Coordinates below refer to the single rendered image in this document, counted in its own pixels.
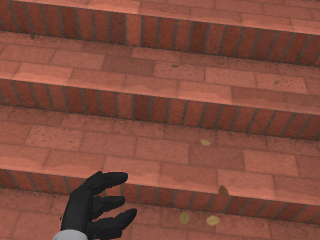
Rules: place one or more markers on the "left robot hand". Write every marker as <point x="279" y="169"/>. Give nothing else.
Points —
<point x="83" y="207"/>

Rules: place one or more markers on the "robot left forearm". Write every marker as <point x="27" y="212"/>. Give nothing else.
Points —
<point x="70" y="234"/>

